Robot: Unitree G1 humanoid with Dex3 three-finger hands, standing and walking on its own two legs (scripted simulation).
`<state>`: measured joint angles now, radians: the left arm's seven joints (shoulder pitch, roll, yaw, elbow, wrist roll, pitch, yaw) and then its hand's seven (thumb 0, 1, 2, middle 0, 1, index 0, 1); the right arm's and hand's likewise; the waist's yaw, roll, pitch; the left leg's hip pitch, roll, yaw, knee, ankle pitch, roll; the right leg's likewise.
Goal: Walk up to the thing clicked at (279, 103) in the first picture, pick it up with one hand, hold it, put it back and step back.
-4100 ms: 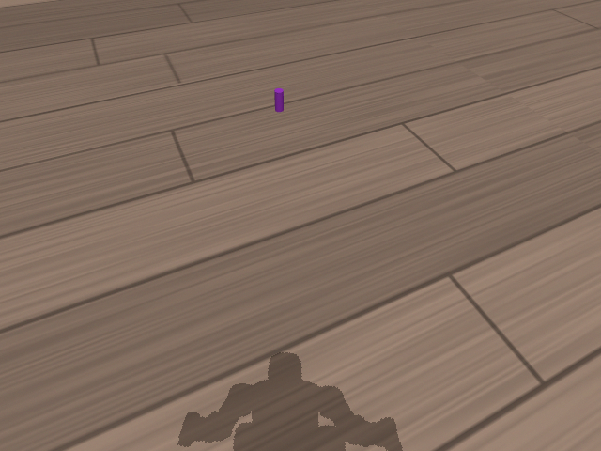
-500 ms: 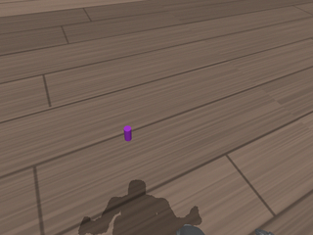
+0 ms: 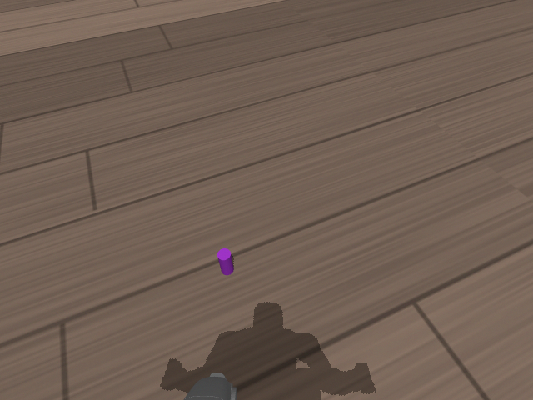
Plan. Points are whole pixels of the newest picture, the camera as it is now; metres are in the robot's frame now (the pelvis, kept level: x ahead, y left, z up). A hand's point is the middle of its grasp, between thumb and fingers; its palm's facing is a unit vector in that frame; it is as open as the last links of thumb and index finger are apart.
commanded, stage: walk up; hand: left
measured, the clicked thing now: (225, 262) +0.69 +0.22 -0.71
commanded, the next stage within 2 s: none
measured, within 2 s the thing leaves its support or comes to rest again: neither
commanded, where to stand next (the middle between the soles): +0.34 +0.01 m, yaw -1 degrees
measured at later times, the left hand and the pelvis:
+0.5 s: hand (114, 340) +0.23 +0.29 -0.14, palm faces -0.07 -0.91 -0.41, open 7.4 cm; pelvis +0.16 +0.01 -0.02, yaw -1 degrees
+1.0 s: hand (129, 313) +0.29 +0.30 -0.17, palm faces -0.03 -0.94 -0.35, open 7.4 cm; pelvis +0.21 +0.03 -0.02, yaw +0 degrees
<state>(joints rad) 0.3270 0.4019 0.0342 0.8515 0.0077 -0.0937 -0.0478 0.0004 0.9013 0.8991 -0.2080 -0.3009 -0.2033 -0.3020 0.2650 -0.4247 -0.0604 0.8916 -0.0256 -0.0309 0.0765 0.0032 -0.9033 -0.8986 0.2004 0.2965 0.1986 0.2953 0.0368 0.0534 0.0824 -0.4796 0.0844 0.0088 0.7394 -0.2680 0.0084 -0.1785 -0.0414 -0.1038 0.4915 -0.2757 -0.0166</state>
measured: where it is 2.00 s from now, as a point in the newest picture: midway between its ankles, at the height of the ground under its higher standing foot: (269, 394)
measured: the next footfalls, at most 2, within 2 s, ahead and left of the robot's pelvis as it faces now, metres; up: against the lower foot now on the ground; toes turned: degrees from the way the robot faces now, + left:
left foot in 0.10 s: +0.19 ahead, +0.15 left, +0.00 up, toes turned +5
right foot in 0.50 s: +0.28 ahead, -0.12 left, +0.00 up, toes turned -3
